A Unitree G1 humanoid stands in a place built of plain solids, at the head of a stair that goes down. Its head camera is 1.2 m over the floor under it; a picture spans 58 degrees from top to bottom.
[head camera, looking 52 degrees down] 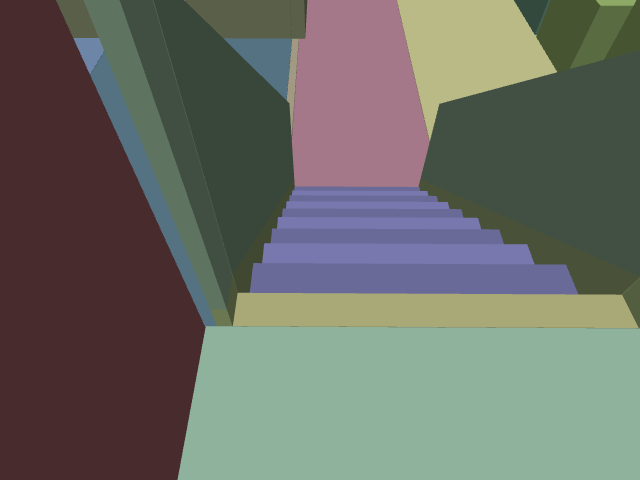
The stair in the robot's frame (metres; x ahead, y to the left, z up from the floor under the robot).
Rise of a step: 0.20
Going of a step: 0.26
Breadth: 1.24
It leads straight ahead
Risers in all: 10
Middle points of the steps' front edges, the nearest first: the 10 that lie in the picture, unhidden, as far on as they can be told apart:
0.72 -0.35 0.00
0.98 -0.35 -0.20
1.24 -0.35 -0.41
1.50 -0.36 -0.61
1.76 -0.36 -0.82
2.02 -0.36 -1.02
2.27 -0.36 -1.23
2.53 -0.36 -1.43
2.79 -0.36 -1.64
3.05 -0.36 -1.84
